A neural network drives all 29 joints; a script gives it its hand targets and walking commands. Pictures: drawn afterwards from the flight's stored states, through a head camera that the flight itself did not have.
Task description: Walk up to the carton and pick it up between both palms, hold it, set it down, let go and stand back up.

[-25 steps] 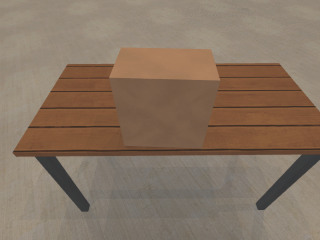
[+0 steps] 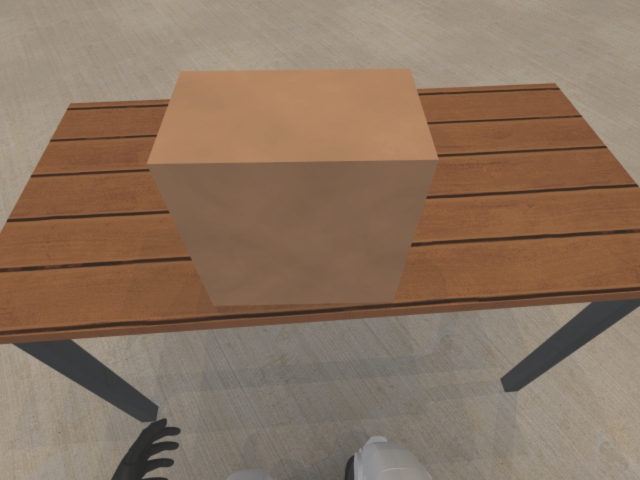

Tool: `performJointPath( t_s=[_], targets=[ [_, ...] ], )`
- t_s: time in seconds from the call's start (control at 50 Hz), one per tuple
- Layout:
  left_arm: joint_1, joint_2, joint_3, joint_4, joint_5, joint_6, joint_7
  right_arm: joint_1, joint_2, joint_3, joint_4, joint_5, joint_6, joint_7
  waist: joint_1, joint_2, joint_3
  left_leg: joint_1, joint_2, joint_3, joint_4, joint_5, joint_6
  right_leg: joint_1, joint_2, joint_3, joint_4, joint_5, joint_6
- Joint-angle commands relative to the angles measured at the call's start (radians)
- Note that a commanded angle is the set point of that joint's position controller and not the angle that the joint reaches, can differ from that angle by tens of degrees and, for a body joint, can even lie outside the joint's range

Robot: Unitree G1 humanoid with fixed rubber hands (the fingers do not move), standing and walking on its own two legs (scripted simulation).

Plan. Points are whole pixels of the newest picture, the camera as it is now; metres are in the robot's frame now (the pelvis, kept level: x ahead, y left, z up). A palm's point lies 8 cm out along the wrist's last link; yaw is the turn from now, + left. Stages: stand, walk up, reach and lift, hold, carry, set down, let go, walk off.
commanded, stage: walk up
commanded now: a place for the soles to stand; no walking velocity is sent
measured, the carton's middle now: (300, 201) +0.45 +0.02 +0.08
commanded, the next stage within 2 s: reach and lift in 1.56 s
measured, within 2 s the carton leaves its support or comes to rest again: neither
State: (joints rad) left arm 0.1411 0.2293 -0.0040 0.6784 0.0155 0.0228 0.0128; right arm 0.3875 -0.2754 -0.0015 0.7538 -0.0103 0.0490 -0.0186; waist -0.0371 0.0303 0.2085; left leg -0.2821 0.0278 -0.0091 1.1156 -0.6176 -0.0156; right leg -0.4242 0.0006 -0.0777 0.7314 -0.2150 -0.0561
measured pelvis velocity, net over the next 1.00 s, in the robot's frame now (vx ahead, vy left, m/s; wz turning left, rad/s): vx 0.01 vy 0.00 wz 0.02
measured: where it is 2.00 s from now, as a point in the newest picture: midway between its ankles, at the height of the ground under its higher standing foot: outside the picture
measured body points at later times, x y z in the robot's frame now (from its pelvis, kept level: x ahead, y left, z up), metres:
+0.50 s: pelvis +0.01 +0.00 +0.02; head +0.04 +0.00 +0.47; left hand +0.08 +0.27 -0.10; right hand +0.14 -0.25 -0.09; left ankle -0.01 +0.12 -0.70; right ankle +0.10 -0.10 -0.70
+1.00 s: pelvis +0.01 +0.00 +0.02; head +0.04 -0.01 +0.47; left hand +0.11 +0.26 -0.10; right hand +0.08 -0.27 -0.11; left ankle -0.01 +0.12 -0.70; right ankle +0.10 -0.10 -0.70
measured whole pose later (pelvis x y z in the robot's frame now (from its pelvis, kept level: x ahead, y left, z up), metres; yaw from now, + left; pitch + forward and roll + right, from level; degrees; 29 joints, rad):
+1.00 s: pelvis +0.01 +0.00 +0.02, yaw +1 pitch -3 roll +1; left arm 0.20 0.28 0.01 0.78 0.01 0.03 -0.01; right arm 0.32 -0.27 -0.01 0.75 0.00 0.01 0.00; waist 0.00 -0.02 0.11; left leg -0.21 0.01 0.03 0.60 -0.35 -0.01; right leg -0.38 0.00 -0.01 0.58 -0.17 -0.03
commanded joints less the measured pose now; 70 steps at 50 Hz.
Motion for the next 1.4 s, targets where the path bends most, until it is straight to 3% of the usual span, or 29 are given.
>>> performJointPath(
  t_s=[0.0, 0.02, 0.06, 0.08, 0.1, 0.12, 0.14, 0.16, 0.18, 0.2, 0.22, 0.24, 0.26, 0.3, 0.38, 0.42, 0.54, 0.8, 0.84, 0.88, 0.94, 1.02, 1.08, 1.16, 1.24, 1.38],
  targets=[
    [0.018, 0.188, 0.061, -0.051, 0.008, 0.003, 0.019, 0.161, -0.081, -0.036, -0.059, 0.002, -0.021, -0.001, 0.029, -0.162, -0.173, -0.001, 0.027, -0.009, -0.150, -0.024, -0.004, 0.032, -0.279, 0.333, -0.410, -0.126, -0.164],
    [0.012, 0.195, 0.061, -0.046, 0.013, 0.005, 0.017, 0.177, -0.089, -0.044, -0.056, 0.009, -0.029, 0.002, 0.023, -0.177, -0.202, 0.023, 0.017, 0.021, -0.255, -0.008, 0.000, 0.060, -0.268, 0.322, -0.387, -0.109, -0.155],
    [-0.029, 0.210, 0.063, -0.041, 0.001, 0.010, 0.013, 0.213, -0.110, -0.062, -0.045, 0.012, -0.044, 0.006, -0.015, -0.154, -0.230, 0.156, 0.006, 0.039, -0.476, 0.245, 0.030, 0.002, -0.245, 0.265, -0.318, -0.095, -0.095],
    [-0.027, 0.194, 0.052, -0.040, -0.008, 0.009, 0.007, 0.198, -0.141, -0.072, -0.061, 0.005, -0.053, 0.009, -0.024, -0.087, -0.215, 0.173, 0.034, -0.029, -0.586, 0.312, 0.054, -0.050, -0.216, 0.229, -0.266, -0.131, -0.035],
    [0.007, 0.160, 0.045, -0.043, -0.021, 0.009, 0.000, 0.125, -0.191, -0.086, -0.092, 0.003, -0.058, 0.011, -0.002, 0.049, -0.200, 0.091, 0.152, -0.243, -0.720, 0.132, 0.106, -0.069, -0.132, 0.147, -0.150, -0.241, 0.025],
    [-0.001, 0.160, 0.060, -0.032, -0.024, 0.019, 0.002, 0.010, -0.252, -0.103, -0.110, 0.012, -0.055, 0.013, -0.006, 0.108, -0.113, -0.188, 0.270, -0.410, -0.859, -0.072, 0.203, 0.053, 0.021, 0.044, 0.034, -0.251, 0.057],
    [0.010, 0.157, 0.065, -0.025, -0.009, 0.023, -0.001, -0.088, -0.248, -0.097, -0.126, 0.006, -0.061, 0.010, 0.032, 0.103, -0.040, -0.310, 0.292, -0.426, -0.890, -0.044, 0.238, 0.128, -0.017, 0.103, 0.115, -0.205, 0.052],
    [0.018, 0.145, 0.059, -0.014, -0.010, 0.015, -0.011, -0.146, -0.189, -0.075, -0.138, 0.009, -0.068, 0.008, 0.055, 0.082, -0.031, -0.249, 0.246, -0.300, -0.836, 0.167, 0.205, 0.131, -0.026, 0.113, 0.054, -0.175, 0.044],
    [0.043, 0.133, 0.056, 0.001, -0.014, -0.001, -0.016, -0.165, -0.177, -0.067, -0.144, 0.005, -0.072, 0.007, 0.078, 0.097, -0.077, -0.177, 0.198, -0.201, -0.753, 0.370, 0.161, 0.160, -0.031, 0.104, -0.060, -0.084, 0.037],
    [0.077, 0.137, 0.054, 0.014, -0.012, -0.018, -0.017, -0.154, -0.167, -0.061, -0.148, 0.008, -0.075, 0.012, 0.084, 0.098, -0.138, -0.118, 0.162, -0.143, -0.669, 0.490, 0.116, 0.216, -0.046, 0.100, -0.173, 0.081, 0.027],
    [0.074, 0.171, 0.058, 0.009, -0.002, -0.035, -0.016, -0.113, -0.150, -0.055, -0.152, 0.016, -0.076, 0.020, 0.060, 0.070, -0.205, -0.065, 0.125, -0.098, -0.598, 0.524, 0.076, 0.263, -0.088, 0.146, -0.199, 0.255, 0.014],
    [0.037, 0.207, 0.060, -0.001, 0.000, -0.041, -0.016, -0.045, -0.133, -0.050, -0.144, 0.029, -0.075, 0.025, 0.023, 0.028, -0.263, -0.013, 0.087, -0.085, -0.592, 0.451, 0.051, 0.256, -0.121, 0.220, -0.205, 0.267, -0.014],
    [0.024, 0.209, 0.061, -0.003, -0.004, -0.038, -0.018, -0.005, -0.132, -0.048, -0.134, 0.032, -0.068, 0.024, 0.008, 0.013, -0.278, 0.024, 0.070, -0.082, -0.618, 0.317, 0.054, 0.219, -0.134, 0.244, -0.220, 0.150, -0.032],
    [0.029, 0.183, 0.049, 0.005, -0.020, -0.028, -0.019, -0.042, -0.135, -0.054, -0.130, 0.031, -0.057, 0.020, 0.021, 0.006, -0.204, 0.025, 0.071, -0.084, -0.645, 0.277, 0.062, 0.137, -0.126, 0.238, -0.266, 0.034, -0.027],
    [0.076, 0.192, 0.041, 0.022, -0.020, -0.029, -0.018, -0.044, -0.142, -0.051, -0.123, 0.019, -0.059, 0.019, 0.026, -0.062, -0.199, 0.042, 0.071, -0.077, -0.639, 0.337, 0.063, 0.135, -0.115, 0.228, -0.291, 0.069, -0.009],
    [0.084, 0.191, 0.038, 0.020, -0.021, -0.032, -0.018, -0.047, -0.143, -0.049, -0.122, 0.021, -0.061, 0.019, 0.027, -0.045, -0.213, 0.037, 0.068, -0.074, -0.644, 0.331, 0.061, 0.154, -0.117, 0.226, -0.292, 0.074, -0.013],
    [0.103, 0.194, 0.042, 0.022, -0.021, -0.031, -0.019, -0.065, -0.138, -0.045, -0.113, 0.020, -0.061, 0.018, 0.038, -0.072, -0.190, 0.022, 0.059, -0.068, -0.657, 0.290, 0.065, 0.133, -0.124, 0.240, -0.323, -0.023, -0.014],
    [0.112, 0.186, 0.048, 0.032, -0.020, -0.032, -0.016, -0.037, -0.131, -0.045, -0.071, 0.018, -0.071, 0.019, 0.048, -0.051, -0.202, -0.006, 0.057, -0.060, -0.677, 0.265, 0.059, 0.165, -0.122, 0.244, -0.333, -0.058, -0.012],
    [0.071, 0.209, 0.057, 0.023, -0.011, -0.024, -0.014, -0.050, -0.163, -0.055, -0.086, 0.011, -0.076, 0.011, 0.048, -0.051, -0.193, -0.018, 0.080, -0.074, -0.660, 0.391, 0.066, 0.175, -0.109, 0.215, -0.266, 0.123, -0.015],
    [0.081, 0.204, 0.058, 0.018, -0.006, -0.020, -0.015, -0.044, -0.167, -0.059, -0.093, 0.009, -0.077, 0.008, 0.049, -0.044, -0.223, -0.032, 0.094, -0.085, -0.656, 0.407, 0.074, 0.207, -0.104, 0.193, -0.227, 0.186, -0.019],
    [0.073, 0.204, 0.060, 0.011, -0.006, -0.010, -0.016, -0.049, -0.165, -0.060, -0.103, 0.009, -0.067, 0.008, 0.052, -0.021, -0.215, -0.058, 0.087, -0.081, -0.659, 0.318, 0.079, 0.200, -0.106, 0.212, -0.237, 0.095, -0.029],
    [0.060, 0.212, 0.069, 0.007, -0.010, -0.003, -0.018, -0.037, -0.162, -0.066, -0.109, 0.011, -0.059, 0.011, 0.051, -0.043, -0.184, -0.077, 0.070, -0.077, -0.659, 0.197, 0.076, 0.146, -0.108, 0.245, -0.287, -0.092, -0.029],
    [0.054, 0.214, 0.071, 0.006, -0.009, -0.002, -0.019, -0.028, -0.159, -0.067, -0.116, 0.007, -0.062, 0.013, 0.046, -0.056, -0.176, -0.081, 0.062, -0.071, -0.649, 0.173, 0.074, 0.130, -0.115, 0.263, -0.313, -0.138, -0.029],
    [0.047, 0.218, 0.074, 0.002, -0.007, -0.004, -0.020, -0.015, -0.152, -0.070, -0.128, 0.008, -0.068, 0.014, 0.038, -0.075, -0.200, -0.052, 0.050, -0.060, -0.633, 0.186, 0.073, 0.119, -0.122, 0.276, -0.332, -0.163, -0.030],
    [0.049, 0.218, 0.075, -0.006, -0.008, -0.005, -0.022, -0.017, -0.160, -0.077, -0.139, 0.010, -0.068, 0.014, 0.041, -0.059, -0.192, -0.058, 0.044, -0.060, -0.628, 0.169, 0.074, 0.104, -0.116, 0.276, -0.338, -0.188, -0.022],
    [0.059, 0.208, 0.079, -0.012, -0.005, -0.007, -0.026, -0.024, -0.163, -0.080, -0.155, 0.008, -0.075, 0.015, 0.048, -0.052, -0.191, -0.093, 0.071, -0.099, -0.664, 0.148, 0.083, 0.125, -0.100, 0.256, -0.306, -0.171, -0.015]
  ],
)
